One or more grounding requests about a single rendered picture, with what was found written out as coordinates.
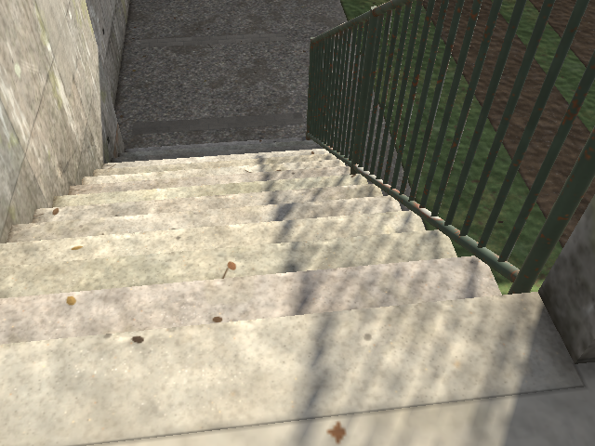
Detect stairs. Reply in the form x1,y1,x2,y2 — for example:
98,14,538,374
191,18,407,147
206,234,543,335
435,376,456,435
0,137,502,345

